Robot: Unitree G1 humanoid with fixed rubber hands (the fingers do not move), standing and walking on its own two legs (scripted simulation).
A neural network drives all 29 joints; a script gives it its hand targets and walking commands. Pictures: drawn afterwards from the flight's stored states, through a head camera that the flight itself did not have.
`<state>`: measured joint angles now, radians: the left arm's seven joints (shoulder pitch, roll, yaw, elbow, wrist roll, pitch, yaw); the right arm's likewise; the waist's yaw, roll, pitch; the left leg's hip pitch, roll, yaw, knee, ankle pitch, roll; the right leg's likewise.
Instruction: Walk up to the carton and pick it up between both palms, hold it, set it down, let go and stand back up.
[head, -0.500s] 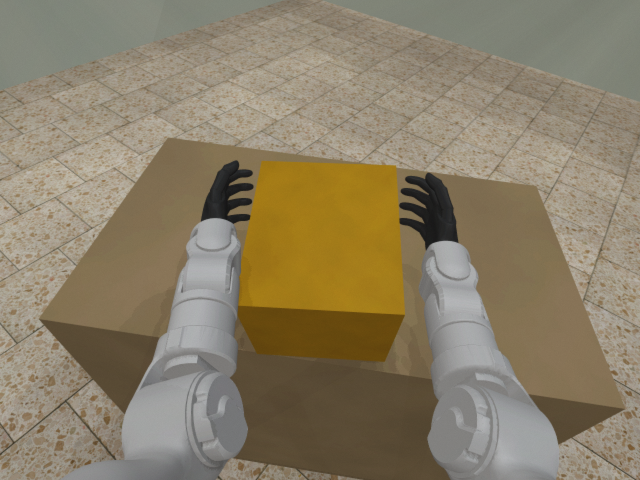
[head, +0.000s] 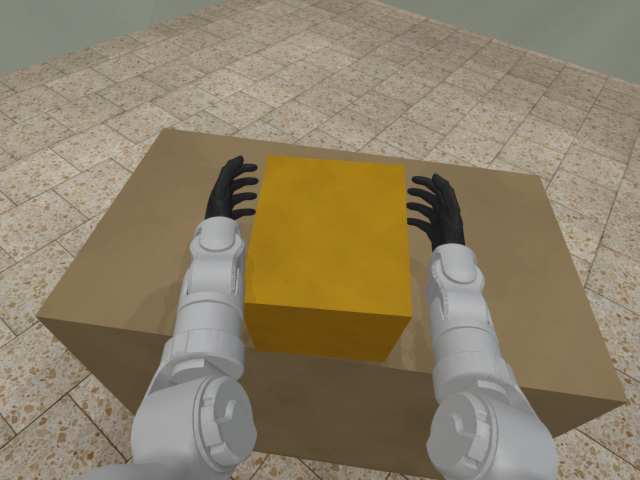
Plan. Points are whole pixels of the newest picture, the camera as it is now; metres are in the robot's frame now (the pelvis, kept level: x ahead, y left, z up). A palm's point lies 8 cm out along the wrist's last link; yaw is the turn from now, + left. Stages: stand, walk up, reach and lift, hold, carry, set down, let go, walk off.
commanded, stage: set down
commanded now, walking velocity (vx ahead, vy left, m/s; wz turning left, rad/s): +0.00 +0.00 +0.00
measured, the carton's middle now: (327, 261) +0.42 +0.00 +0.03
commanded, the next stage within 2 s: none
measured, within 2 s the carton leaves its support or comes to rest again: rests again in 1.00 s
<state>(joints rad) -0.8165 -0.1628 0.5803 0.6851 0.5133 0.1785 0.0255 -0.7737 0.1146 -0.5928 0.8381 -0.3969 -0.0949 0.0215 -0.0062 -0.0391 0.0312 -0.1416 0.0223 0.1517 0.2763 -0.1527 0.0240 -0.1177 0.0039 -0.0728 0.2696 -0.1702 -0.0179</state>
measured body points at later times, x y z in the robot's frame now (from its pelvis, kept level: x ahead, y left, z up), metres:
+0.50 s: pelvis +0.00 +0.00 +0.00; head +0.04 +0.01 +0.45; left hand +0.43 +0.14 +0.11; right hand +0.42 -0.14 +0.10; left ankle +0.00 +0.10 -0.75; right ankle -0.02 -0.10 -0.75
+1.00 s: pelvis +0.00 -0.01 +0.00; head +0.05 +0.01 +0.45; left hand +0.43 +0.15 +0.10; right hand +0.43 -0.14 +0.08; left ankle +0.00 +0.10 -0.75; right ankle -0.02 -0.10 -0.75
